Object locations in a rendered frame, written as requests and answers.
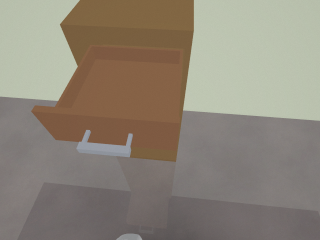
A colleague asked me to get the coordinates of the handle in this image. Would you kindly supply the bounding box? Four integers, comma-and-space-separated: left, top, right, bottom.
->
76, 130, 133, 158

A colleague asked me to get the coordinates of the cabinet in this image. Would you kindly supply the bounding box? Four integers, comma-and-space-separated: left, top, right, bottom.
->
60, 0, 194, 162

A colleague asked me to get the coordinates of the drawer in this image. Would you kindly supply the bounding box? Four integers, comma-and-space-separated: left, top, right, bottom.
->
31, 45, 183, 151

